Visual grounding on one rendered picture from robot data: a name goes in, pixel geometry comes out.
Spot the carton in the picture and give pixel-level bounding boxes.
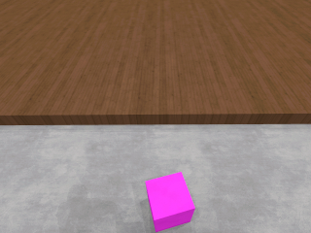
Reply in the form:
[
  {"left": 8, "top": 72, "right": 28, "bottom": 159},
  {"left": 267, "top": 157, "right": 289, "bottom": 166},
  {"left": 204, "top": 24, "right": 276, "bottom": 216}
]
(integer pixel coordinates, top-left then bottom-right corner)
[{"left": 145, "top": 172, "right": 195, "bottom": 233}]

